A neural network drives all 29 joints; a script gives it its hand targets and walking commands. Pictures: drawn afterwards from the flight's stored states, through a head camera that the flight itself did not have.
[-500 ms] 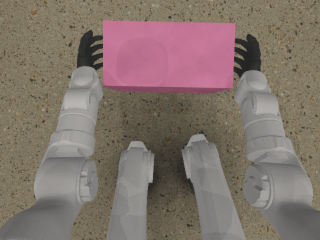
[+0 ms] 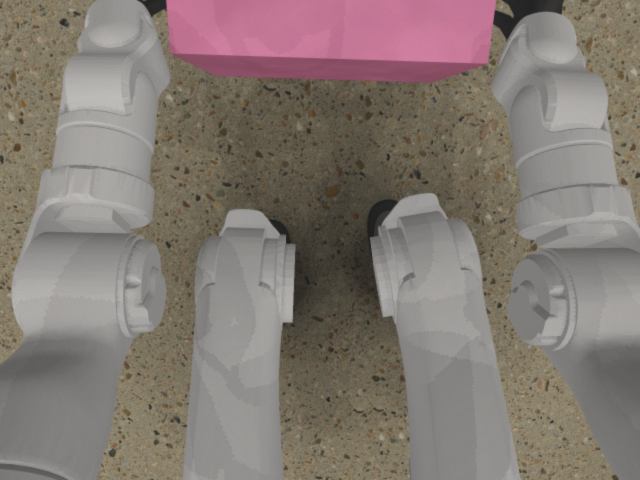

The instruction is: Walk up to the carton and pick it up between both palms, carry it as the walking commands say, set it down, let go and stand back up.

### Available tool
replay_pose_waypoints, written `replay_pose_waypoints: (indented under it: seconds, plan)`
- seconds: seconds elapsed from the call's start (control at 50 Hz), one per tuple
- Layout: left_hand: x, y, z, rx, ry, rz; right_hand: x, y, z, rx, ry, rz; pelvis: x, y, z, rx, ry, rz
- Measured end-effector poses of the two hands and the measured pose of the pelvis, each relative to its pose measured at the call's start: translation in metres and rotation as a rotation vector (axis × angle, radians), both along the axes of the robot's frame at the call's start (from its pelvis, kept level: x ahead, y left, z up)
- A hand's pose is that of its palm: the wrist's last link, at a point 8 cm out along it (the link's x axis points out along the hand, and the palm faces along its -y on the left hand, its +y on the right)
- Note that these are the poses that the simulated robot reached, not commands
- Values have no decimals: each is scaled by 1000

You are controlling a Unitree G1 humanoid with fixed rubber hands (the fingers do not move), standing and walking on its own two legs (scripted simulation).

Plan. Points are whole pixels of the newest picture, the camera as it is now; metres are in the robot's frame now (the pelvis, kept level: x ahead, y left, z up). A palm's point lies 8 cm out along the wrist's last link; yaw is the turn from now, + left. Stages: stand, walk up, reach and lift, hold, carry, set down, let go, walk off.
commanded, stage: set down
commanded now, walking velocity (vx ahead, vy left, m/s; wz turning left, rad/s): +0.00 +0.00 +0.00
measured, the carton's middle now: (329, 0) +0.56 -0.03 -0.22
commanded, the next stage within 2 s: none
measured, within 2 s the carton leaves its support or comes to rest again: rests again in 1.14 s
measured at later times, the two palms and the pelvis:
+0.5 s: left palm (171, 33) +0.55 +0.16 -0.24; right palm (497, 40) +0.50 -0.21 -0.23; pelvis +0.03 +0.01 -0.04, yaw -1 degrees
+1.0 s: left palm (169, 39) +0.54 +0.16 -0.25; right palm (491, 44) +0.50 -0.21 -0.24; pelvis +0.02 +0.00 -0.05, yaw -1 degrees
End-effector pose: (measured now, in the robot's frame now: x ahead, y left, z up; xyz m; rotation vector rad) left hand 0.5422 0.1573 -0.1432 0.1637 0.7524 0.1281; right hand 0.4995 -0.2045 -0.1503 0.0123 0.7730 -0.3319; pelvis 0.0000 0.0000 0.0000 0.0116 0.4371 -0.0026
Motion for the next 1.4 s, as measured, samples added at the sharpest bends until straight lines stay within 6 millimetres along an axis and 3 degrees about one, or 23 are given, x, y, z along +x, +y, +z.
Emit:
replay_pose_waypoints:
  seconds: [0.08, 0.16, 0.28, 0.4, 0.68, 0.98, 1.4]
  plan:
    - [14, 6, -4, 5, -22, -2, 16, 5, -4, 9, -23, 10, 1, 1, -7, -10, 10, 2]
    - [22, 12, -24, 6, -17, -4, 23, 8, -25, 22, -22, 32, 5, 3, -19, -17, 34, 8]
    - [15, 10, -69, -1, 51, -22, 14, 4, -63, 24, 44, 82, 17, 8, -33, -29, 63, 21]
    - [2, -2, -98, -16, 99, -41, -2, -5, -79, 3, 91, 5, 27, 11, -37, -43, 70, 8]
    - [15, 13, -84, 4, 47, -24, 23, 6, -80, 34, 33, 65, 25, 5, -49, -29, 37, 10]
    - [-1, 4, -105, -12, 109, -62, 3, -4, -94, 2, 108, 56, 24, 2, -53, -26, 35, 3]
    - [10, 15, -107, -1, 89, -59, 19, 5, -97, 15, 88, 83, 27, 7, -57, -34, 46, 9]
